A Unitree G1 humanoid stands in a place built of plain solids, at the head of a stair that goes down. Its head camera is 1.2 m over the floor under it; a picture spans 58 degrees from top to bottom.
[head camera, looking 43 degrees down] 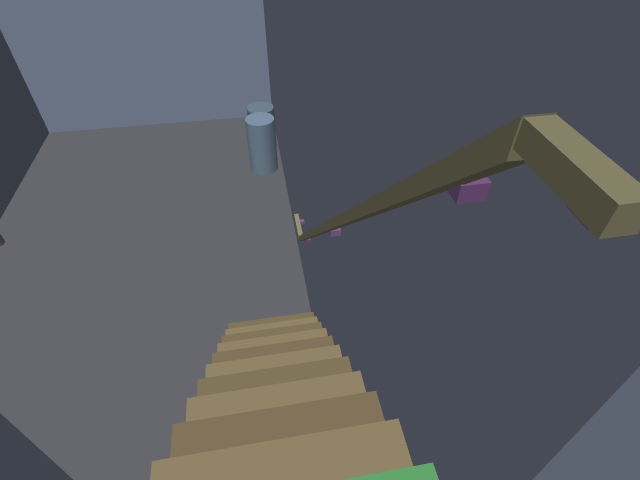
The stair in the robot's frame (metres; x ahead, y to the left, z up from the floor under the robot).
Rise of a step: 0.21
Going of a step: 0.21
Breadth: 0.79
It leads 10 degrees to the left of straight ahead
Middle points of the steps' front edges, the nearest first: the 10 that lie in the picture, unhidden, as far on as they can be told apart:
0.58 0.13 -0.20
0.78 0.16 -0.41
0.99 0.20 -0.61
1.20 0.24 -0.82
1.40 0.27 -1.03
1.61 0.31 -1.23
1.82 0.34 -1.44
2.02 0.38 -1.64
2.23 0.41 -1.85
2.44 0.45 -2.05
